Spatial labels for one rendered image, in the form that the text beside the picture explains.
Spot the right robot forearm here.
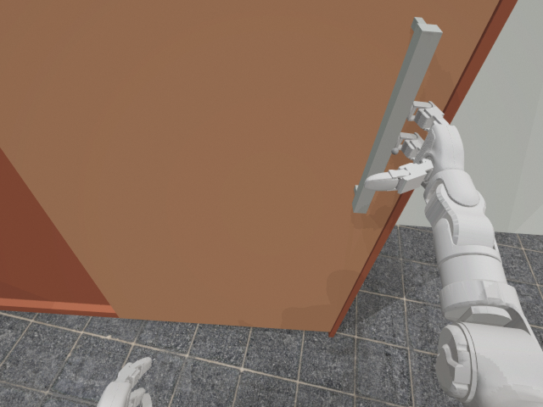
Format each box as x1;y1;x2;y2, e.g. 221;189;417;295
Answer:
423;170;543;355

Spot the left robot hand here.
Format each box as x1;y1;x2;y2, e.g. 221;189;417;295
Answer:
97;357;152;407

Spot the right robot upper arm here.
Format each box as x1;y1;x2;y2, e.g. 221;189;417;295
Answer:
435;321;543;407

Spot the right robot hand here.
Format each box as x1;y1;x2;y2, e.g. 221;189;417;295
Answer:
364;101;464;194

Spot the handle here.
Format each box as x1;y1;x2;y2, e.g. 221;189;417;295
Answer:
352;17;443;214

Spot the wardrobe door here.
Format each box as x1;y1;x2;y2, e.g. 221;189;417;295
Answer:
0;148;110;305
0;0;500;332

